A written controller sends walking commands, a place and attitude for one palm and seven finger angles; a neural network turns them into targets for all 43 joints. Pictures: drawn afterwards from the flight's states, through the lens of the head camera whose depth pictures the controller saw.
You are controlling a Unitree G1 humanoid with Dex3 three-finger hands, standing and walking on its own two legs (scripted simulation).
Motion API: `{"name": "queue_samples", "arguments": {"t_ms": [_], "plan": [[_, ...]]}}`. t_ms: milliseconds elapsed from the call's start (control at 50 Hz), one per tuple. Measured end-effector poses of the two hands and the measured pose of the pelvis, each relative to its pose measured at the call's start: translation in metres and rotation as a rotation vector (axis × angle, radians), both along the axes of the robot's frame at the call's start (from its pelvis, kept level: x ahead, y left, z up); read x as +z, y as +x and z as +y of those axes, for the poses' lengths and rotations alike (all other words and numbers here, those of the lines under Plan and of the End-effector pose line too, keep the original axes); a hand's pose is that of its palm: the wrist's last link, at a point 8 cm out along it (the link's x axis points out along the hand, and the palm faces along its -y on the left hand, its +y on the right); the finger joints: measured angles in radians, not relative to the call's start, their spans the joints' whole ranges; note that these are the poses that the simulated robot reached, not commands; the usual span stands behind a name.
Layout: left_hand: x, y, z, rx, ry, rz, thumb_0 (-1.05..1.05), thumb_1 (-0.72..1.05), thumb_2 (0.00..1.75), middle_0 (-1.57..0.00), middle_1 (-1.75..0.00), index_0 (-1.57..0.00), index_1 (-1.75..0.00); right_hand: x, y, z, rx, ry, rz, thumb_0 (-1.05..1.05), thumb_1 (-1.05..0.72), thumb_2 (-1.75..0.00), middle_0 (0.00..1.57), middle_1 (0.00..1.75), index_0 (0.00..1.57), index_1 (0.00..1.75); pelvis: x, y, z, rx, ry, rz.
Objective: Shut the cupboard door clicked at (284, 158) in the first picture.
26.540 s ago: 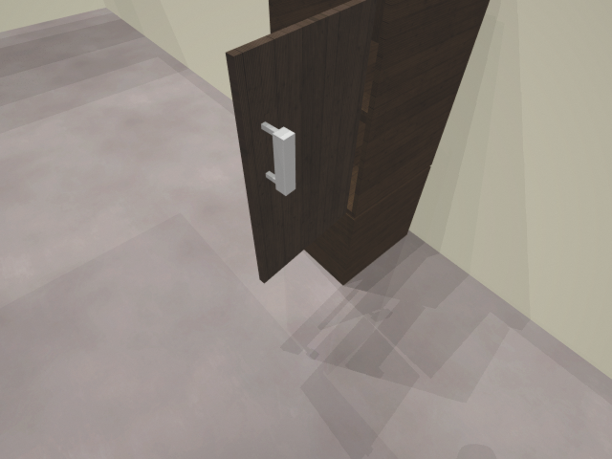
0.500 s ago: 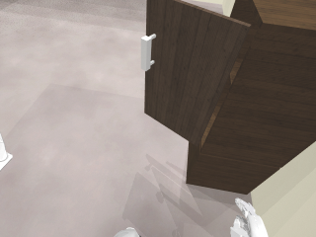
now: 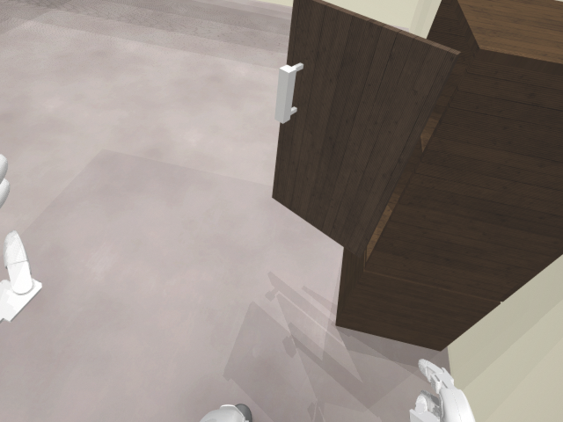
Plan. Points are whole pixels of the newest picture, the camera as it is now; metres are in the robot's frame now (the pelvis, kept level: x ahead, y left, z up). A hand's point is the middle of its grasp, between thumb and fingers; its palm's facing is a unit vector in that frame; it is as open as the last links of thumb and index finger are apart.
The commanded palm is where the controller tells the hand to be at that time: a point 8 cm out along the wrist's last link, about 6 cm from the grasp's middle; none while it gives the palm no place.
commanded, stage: step back with the hand held close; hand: left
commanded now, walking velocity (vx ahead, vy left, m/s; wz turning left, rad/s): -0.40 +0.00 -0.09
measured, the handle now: (290, 92) +0.79 +0.04 +0.07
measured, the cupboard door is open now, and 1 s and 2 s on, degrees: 62 62 62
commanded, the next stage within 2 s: stop stepping back and stand still in 0.02 s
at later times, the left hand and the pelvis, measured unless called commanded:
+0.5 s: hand out of the picture +0.13 +0.35 +0.18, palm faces +0.49 -0.85 -0.21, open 7.4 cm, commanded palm +0.05 +0.37 +0.19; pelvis -0.11 +0.08 +0.00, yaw -4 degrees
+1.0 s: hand out of the picture +0.11 +0.35 +0.17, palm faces +0.37 -0.88 -0.28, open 7.4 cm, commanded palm +0.05 +0.39 +0.19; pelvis -0.13 +0.11 +0.00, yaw -8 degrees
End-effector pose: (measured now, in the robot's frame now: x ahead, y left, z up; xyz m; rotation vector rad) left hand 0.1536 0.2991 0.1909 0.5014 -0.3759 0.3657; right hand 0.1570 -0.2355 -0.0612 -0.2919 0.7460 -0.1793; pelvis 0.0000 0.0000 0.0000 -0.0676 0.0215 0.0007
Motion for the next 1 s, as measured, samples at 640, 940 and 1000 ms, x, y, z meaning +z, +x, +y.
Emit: {"name": "queue_samples", "arguments": {"t_ms": [640, 940, 1000], "plan": [[0.013, -0.083, 0.060, -0.154, -0.067, 0.077, 0.02, 0.89, 0.90, -0.21, -0.30, -0.20, -0.30, 0.026, -0.193, 0.096, -0.142, 0.064, 0.011, 0.02, -0.91, -0.90, 0.21, 0.30, 0.21, 0.30, 0.029, -0.121, 0.085, -0.127, -0.010, -0.035], [-0.006, -0.095, 0.088, -0.040, -0.094, 0.023, 0.01, 0.89, 0.90, -0.21, -0.30, -0.21, -0.30, -0.014, -0.219, 0.073, -0.206, 0.015, 0.076, 0.02, -0.91, -0.90, 0.21, 0.30, 0.21, 0.30, 0.001, -0.132, 0.102, -0.148, 0.018, -0.067], [-0.011, -0.086, 0.089, -0.065, -0.127, -0.011, 0.02, 0.89, 0.90, -0.21, -0.30, -0.21, -0.30, -0.012, -0.212, 0.076, -0.210, -0.017, 0.067, 0.02, -0.91, -0.90, 0.21, 0.30, 0.21, 0.30, -0.003, -0.127, 0.110, -0.136, 0.031, -0.081]]}}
